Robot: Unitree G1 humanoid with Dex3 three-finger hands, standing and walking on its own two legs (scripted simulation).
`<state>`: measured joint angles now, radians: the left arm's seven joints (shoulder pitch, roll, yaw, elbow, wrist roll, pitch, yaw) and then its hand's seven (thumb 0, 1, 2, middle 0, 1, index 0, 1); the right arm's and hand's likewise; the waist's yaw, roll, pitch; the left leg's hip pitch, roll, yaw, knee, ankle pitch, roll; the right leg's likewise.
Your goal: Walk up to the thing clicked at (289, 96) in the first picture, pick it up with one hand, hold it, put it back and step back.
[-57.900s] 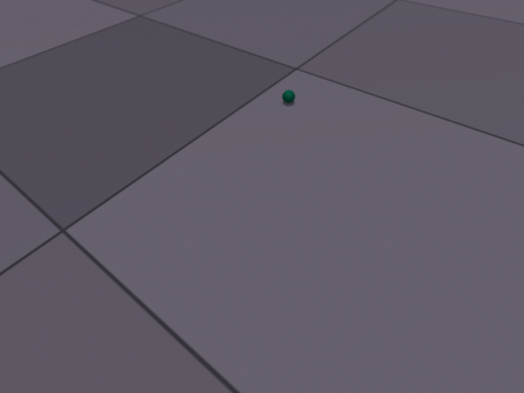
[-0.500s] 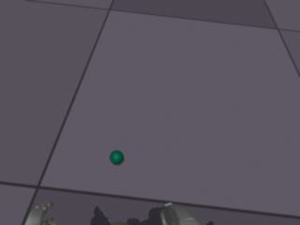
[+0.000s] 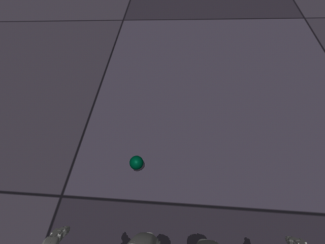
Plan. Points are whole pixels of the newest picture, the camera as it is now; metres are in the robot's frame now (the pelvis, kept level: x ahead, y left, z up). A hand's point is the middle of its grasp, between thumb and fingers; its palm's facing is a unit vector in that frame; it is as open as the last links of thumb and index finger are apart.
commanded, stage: step back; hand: left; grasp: from above
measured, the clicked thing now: (136, 162) +0.63 +0.23 -0.72
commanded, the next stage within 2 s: none
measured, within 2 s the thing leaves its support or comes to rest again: neither
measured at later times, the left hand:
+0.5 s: hand out of the picture -0.05 +0.24 -0.15, palm faces -0.03 -0.91 -0.42, open 7.4 cm
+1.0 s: hand out of the picture -0.20 +0.23 -0.15, palm faces +0.07 -0.91 -0.40, open 7.4 cm
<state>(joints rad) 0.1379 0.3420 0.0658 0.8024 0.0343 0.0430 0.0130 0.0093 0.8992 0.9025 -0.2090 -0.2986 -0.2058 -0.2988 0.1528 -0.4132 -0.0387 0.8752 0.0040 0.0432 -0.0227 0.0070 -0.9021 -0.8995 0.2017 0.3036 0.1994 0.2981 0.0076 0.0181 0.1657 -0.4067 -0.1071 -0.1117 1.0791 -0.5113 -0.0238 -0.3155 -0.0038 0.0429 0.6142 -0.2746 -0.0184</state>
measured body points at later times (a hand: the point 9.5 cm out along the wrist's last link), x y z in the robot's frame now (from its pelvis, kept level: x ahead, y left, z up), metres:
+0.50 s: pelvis -0.15 -0.03 -0.02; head -0.09 -0.04 +0.43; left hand -0.05 +0.29 -0.13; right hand -0.02 -0.35 -0.13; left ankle -0.06 +0.12 -0.73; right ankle -0.16 -0.16 -0.73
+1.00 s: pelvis -0.31 -0.05 +0.00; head -0.26 -0.04 +0.44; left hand -0.21 +0.28 -0.12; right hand -0.21 -0.35 -0.12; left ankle -0.29 +0.07 -0.73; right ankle -0.30 -0.18 -0.65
